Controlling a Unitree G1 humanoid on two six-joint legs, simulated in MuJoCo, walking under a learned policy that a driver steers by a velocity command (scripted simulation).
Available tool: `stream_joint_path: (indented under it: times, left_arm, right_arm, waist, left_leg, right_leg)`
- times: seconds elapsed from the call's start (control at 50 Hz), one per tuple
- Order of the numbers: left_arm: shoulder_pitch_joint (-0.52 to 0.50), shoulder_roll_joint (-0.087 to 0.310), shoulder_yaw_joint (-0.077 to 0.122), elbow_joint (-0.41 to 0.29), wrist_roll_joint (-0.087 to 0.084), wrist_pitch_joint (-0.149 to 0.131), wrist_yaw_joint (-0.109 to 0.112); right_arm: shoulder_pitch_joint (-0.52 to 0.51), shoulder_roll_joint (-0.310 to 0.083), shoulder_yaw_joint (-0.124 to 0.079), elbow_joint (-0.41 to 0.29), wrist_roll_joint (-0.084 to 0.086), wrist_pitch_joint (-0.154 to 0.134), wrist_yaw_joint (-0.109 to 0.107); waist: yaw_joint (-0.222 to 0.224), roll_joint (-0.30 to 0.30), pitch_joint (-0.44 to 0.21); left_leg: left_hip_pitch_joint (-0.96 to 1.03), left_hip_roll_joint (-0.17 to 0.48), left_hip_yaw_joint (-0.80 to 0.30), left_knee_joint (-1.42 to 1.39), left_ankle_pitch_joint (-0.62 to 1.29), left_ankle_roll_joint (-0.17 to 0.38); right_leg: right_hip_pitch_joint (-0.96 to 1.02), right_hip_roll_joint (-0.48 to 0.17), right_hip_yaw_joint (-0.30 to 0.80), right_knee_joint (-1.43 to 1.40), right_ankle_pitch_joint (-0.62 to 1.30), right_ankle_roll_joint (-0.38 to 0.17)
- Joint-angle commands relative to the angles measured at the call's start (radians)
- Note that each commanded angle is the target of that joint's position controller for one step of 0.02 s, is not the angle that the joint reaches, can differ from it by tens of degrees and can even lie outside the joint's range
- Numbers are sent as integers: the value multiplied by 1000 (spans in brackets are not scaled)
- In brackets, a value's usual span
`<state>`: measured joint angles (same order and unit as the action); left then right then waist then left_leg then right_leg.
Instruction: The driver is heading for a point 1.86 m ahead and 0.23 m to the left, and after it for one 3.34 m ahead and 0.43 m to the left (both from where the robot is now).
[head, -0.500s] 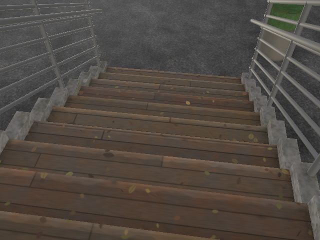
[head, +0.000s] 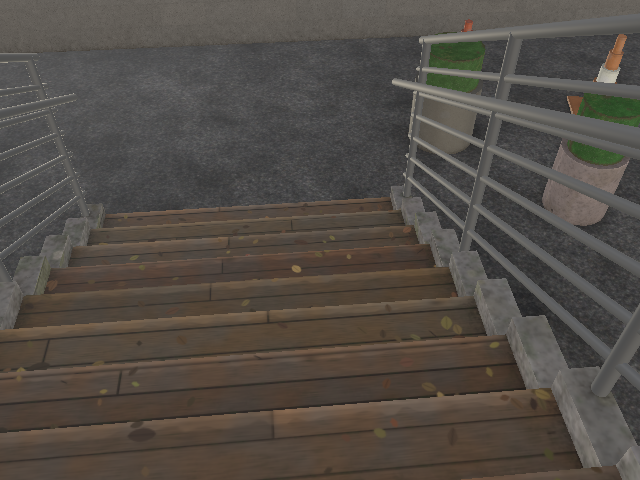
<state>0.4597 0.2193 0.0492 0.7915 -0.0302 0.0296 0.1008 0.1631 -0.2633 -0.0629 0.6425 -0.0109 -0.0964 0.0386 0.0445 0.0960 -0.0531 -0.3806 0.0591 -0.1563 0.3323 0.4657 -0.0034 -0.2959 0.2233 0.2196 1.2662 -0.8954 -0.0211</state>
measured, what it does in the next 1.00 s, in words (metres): goes down: right foot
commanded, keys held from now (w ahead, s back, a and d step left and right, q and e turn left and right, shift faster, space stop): no key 1.00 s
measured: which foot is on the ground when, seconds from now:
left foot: down 0.00-1.00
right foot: down 0.00-0.00, up 0.02-0.48, down 0.50-1.00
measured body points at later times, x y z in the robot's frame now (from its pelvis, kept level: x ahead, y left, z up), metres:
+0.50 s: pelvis +0.07 +0.03 -0.05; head +0.05 +0.04 +0.40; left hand +0.22 +0.22 -0.18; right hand +0.04 -0.18 -0.20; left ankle +0.10 +0.13 -0.78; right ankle +0.12 -0.11 -0.77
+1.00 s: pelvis +0.12 -0.01 -0.03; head +0.13 -0.01 +0.41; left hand +0.15 +0.21 -0.19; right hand +0.11 -0.24 -0.19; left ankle +0.10 +0.13 -0.78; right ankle +0.11 -0.11 -0.78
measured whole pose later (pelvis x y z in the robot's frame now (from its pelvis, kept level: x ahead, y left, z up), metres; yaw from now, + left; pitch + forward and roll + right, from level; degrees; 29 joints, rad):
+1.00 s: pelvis +0.12 -0.01 -0.03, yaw -2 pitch +0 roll +0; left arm 0.28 0.13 0.03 1.03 -0.02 0.02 0.02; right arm 0.33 -0.17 -0.02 0.98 0.01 0.05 -0.05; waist -0.02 0.02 0.02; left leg -0.14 0.01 -0.05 0.40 -0.25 -0.02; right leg -0.16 0.05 0.05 0.38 -0.21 -0.03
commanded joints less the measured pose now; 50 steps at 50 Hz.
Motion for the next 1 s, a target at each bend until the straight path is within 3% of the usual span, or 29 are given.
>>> stream_joint_path:
  times: [0.02, 0.04, 0.06, 0.08, 0.1, 0.12, 0.14, 0.16, 0.18, 0.22, 0.26, 0.28, 0.3, 0.34, 0.36, 0.38, 0.42, 0.44, 0.48, 0.5, 0.52, 0.54, 0.56, 0.58, 0.6, 0.64, 0.8, 0.86, 1.0]
  left_arm:
    - [168, -53, -11, 50, -16, -16, -63]
    - [274, -13, -12, 34, -44, -34, -76]
    - [254, 20, -11, 39, -30, -34, -72]
    - [130, 32, -21, -22, -34, -22, -62]
    - [-21, 70, -8, -32, -46, 14, -29]
    - [-111, 85, -5, -56, -30, 45, -6]
    - [-126, 70, -7, -66, -7, 64, 5]
    - [-129, 54, -11, -72, 11, 69, 13]
    - [-115, 95, 7, -58, 12, 53, 15]
    - [-107, 20, -8, -44, 11, 37, 9]
    - [-115, -19, -21, -52, 16, 28, 0]
    - [-177, -35, -30, -87, 25, 31, -2]
    - [-204, -46, -34, -100, 31, 41, -4]
    - [-220, -59, -42, -123, 34, 50, -13]
    - [-223, -62, -47, -128, 36, 52, -24]
    - [-261, -58, -48, -133, 35, 54, -43]
    - [-287, -50, -40, -113, 10, 44, -85]
    - [-258, -43, -36, -92, 12, 45, -93]
    - [-211, -30, -28, -55, 24, 36, -87]
    - [-175, -23, -29, -38, 39, 27, -83]
    - [-107, 13, -20, -13, 57, 21, -83]
    - [-132, 47, -12, 17, 51, 20, -82]
    - [-174, 34, -5, 9, 42, 16, -85]
    - [-196, 15, -11, 8, 42, 7, -85]
    - [-223, 13, -14, 15, 43, 0, -86]
    - [-238, -2, -17, 30, 39, -11, -88]
    - [-152, 0, -18, 133, 30, -26, -82]
    - [-141, 14, -10, 169, 22, -31, -81]
    - [-124, 6, -5, 231, 11, -17, -84]
  right_arm:
    - [498, -98, -29, 162, -20, 29, 7]
    - [475, -131, -22, 181, 6, 40, 13]
    - [441, -106, -6, 186, 16, 51, 17]
    - [342, -110, -1, 192, 17, 60, 8]
    - [227, -75, 15, 159, -16, 63, -2]
    - [161, -67, 31, 148, -41, 66, -14]
    - [124, -69, 42, 146, -48, 68, -19]
    - [109, -66, 52, 148, -44, 69, -22]
    - [141, -74, 47, 148, -33, 70, -39]
    - [249, 6, 76, 193, -35, 71, -61]
    - [329, 37, 87, 223, -32, 77, -74]
    - [321, 43, 95, 212, -18, 86, -93]
    - [346, 34, 94, 220, -20, 98, -109]
    - [339, 27, 94, 213, -25, 114, -119]
    - [288, 32, 91, 196, -15, 126, -119]
    - [262, 40, 88, 186, 0, 142, -119]
    - [314, -18, 60, 209, 6, 152, -100]
    - [338, -23, 56, 228, -3, 148, -86]
    - [281, 9, 60, 226, 6, 141, -73]
    - [290, 28, 64, 238, 13, 136, -70]
    - [292, 26, 58, 238, 16, 130, -68]
    - [384, 50, 53, 244, 20, 121, -64]
    - [335, 22, 44, 253, 18, 129, -75]
    - [292, 3, 32, 254, 11, 141, -86]
    - [285, 35, 33, 258, 0, 153, -93]
    - [303, 51, 32, 269, -9, 173, -98]
    - [256, 35, 27, 308, 9, 149, -92]
    - [253, 26, 27, 313, 6, 143, -92]
    - [252, 26, 31, 327, 19, 148, -93]
  waist:
    - [-135, 155, -112]
    - [-62, 343, -175]
    - [-61, 286, -192]
    - [-25, 147, -177]
    - [-37, 35, -61]
    - [-36, -1, 24]
    - [-17, 0, 59]
    - [-8, 18, 81]
    - [-13, 8, 107]
    - [-29, 38, 48]
    - [-40, 32, -1]
    - [-48, 2, 10]
    - [-52, -17, 19]
    - [-37, -8, 2]
    - [-20, -1, 7]
    - [-44, 20, 15]
    - [-92, 94, 75]
    - [-84, 114, 87]
    - [-51, 70, 177]
    - [-38, 23, 182]
    - [-45, -37, 157]
    - [-128, -176, 145]
    - [-88, -225, 169]
    - [-83, -214, 190]
    - [-102, -214, 179]
    - [-114, -206, 160]
    - [-69, -121, 90]
    - [-68, -108, 69]
    - [-64, -94, 73]
  left_leg:
    - [792, 197, -41, 316, 532, 47]
    - [828, 321, -238, 337, 623, 155]
    - [764, 343, -241, 312, 475, 206]
    - [601, 341, -317, 192, -52, 260]
    - [318, 322, -351, 55, -370, 280]
    - [131, 312, -365, -13, -465, 276]
    - [16, 277, -325, -37, -522, 258]
    - [-49, 237, -273, -41, -510, 242]
    - [-56, 153, -181, 7, -539, 208]
    - [46, 140, -150, 76, -365, 207]
    - [136, 144, -158, 112, -322, 222]
    - [158, 145, -149, 120, -334, 231]
    - [144, 132, -126, 119, -347, 237]
    - [169, 127, -137, 98, -427, 228]
    - [154, 101, -111, 63, -564, 202]
    - [106, 78, -82, 12, -710, 178]
    - [-81, 100, -102, -98, -974, 186]
    - [-170, 109, -128, -150, -1037, 208]
    - [-149, 71, -113, -116, -1030, 174]
    - [-111, 61, -128, -83, -1015, 137]
    - [-96, 22, -90, 21, -970, 96]
    - [-102, -15, -34, -6, -840, 80]
    - [8, -52, 43, 39, -818, 49]
    - [83, -60, 65, 80, -782, 33]
    - [155, -57, 76, 101, -751, 27]
    - [205, -47, 71, 84, -738, 21]
    - [211, -16, 60, 24, -654, 18]
    - [222, -15, 67, 24, -617, 14]
    - [228, -9, 80, 23, -565, 9]
  right_leg:
    - [-576, 54, 42, 619, -129, 23]
    - [-710, 2, 77, 855, -92, 87]
    - [-735, -59, 63, 900, -47, 113]
    - [-708, -145, 0, 779, 97, 103]
    - [-639, -178, -49, 718, 223, 83]
    - [-580, -173, -56, 737, 301, 70]
    - [-529, -174, -58, 736, 333, 60]
    - [-508, -163, -62, 723, 346, 50]
    - [-549, -139, -23, 617, 554, 36]
    - [-612, -123, -15, 615, 602, 38]
    - [-664, -121, 4, 611, 579, 50]
    - [-692, -125, 35, 505, 635, 71]
    - [-673, -114, 11, 411, 693, 87]
    - [-608, -163, -1, 170, 738, 109]
    - [-513, -216, -39, -96, 773, 108]
    - [-367, -243, -99, -359, 778, 95]
    - [-37, -211, -200, -543, 707, 79]
    - [105, -195, -225, -480, 703, 74]
    - [124, -212, -197, -703, 673, 22]
    - [151, -253, -148, -811, 712, -2]
    - [209, -321, -75, -839, 797, -21]
    - [211, -324, -85, -790, 771, -62]
    - [34, -303, -51, -882, 516, -74]
    - [-58, -305, -22, -956, 427, -72]
    - [-110, -310, -10, -994, 399, -65]
    - [-111, -304, -17, -1019, 404, -46]
    - [74, -287, -62, -961, 726, -52]
    - [118, -280, -77, -944, 884, -52]
    - [163, -272, -90, -928, 1028, -54]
